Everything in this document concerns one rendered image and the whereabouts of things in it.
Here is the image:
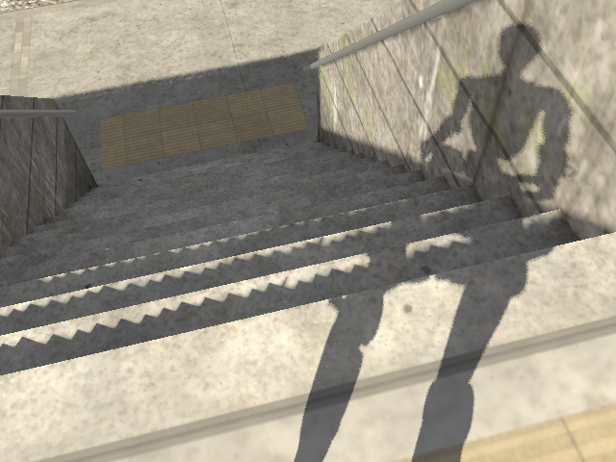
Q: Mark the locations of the stairs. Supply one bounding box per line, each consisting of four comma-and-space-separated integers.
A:
0, 141, 579, 375

